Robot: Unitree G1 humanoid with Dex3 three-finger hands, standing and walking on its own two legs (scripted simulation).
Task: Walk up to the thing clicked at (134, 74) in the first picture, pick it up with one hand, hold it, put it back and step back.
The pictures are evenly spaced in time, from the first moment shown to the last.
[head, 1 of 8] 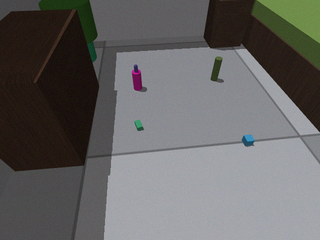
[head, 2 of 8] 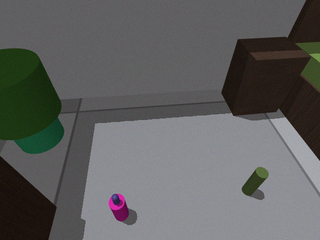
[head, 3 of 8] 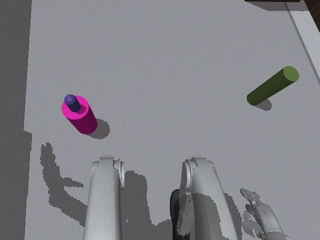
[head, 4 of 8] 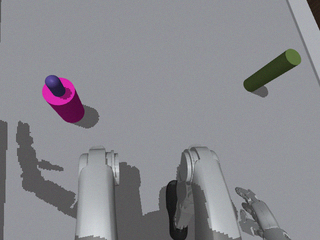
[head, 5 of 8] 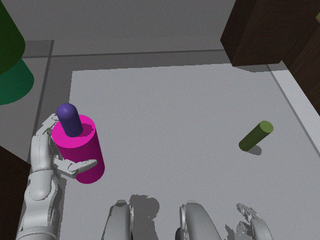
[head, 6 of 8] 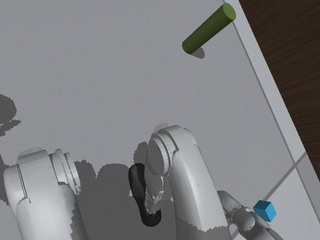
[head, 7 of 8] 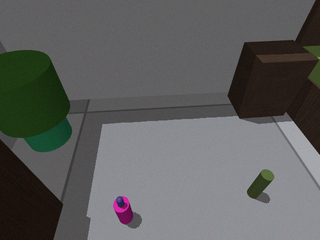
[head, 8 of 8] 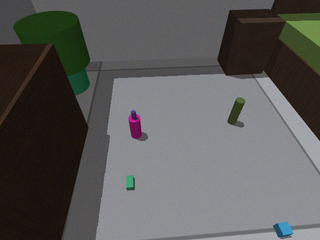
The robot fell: no
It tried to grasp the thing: yes
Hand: left
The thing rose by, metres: 0.62
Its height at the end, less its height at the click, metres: +0.00
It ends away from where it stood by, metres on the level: 0.02
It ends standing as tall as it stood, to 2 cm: yes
